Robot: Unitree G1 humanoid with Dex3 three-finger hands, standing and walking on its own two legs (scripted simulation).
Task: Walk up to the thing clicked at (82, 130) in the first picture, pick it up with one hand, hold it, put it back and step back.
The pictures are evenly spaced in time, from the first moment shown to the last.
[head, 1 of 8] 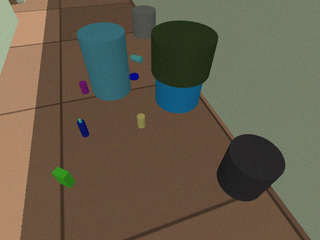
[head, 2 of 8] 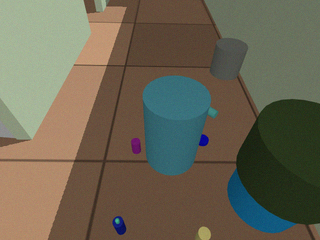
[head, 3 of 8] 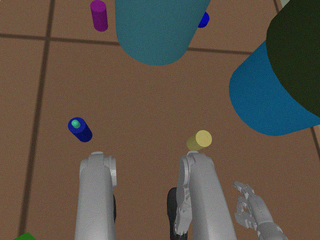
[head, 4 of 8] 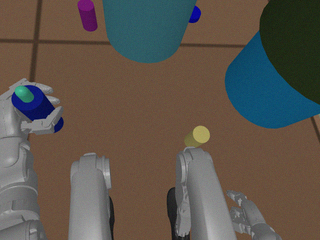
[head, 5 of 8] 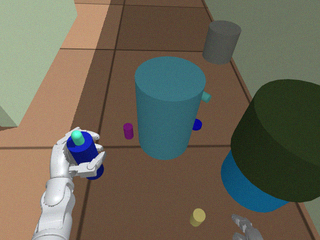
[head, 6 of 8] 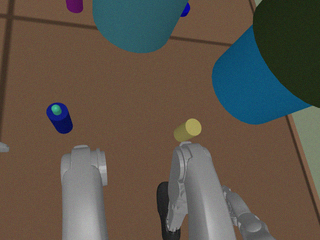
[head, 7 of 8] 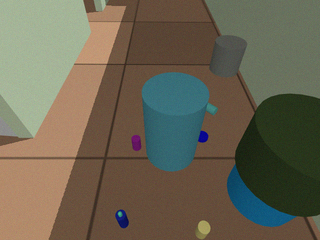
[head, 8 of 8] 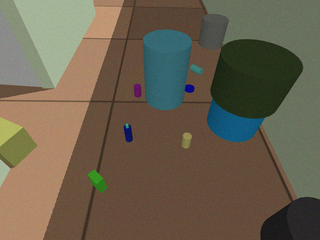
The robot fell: no
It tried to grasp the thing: yes
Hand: left
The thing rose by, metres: 0.69
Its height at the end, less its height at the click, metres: +0.00
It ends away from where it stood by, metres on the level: 0.01
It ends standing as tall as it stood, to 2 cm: yes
